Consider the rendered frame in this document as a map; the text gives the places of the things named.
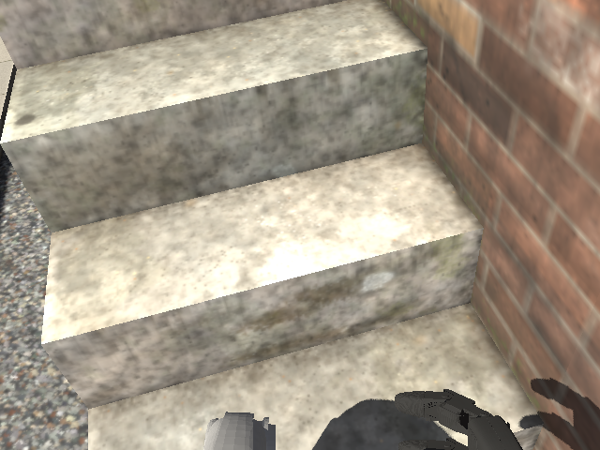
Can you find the right robot hand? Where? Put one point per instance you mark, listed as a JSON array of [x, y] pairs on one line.
[[454, 411]]

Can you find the robot left thigh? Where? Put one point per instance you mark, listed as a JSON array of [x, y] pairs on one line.
[[239, 431]]

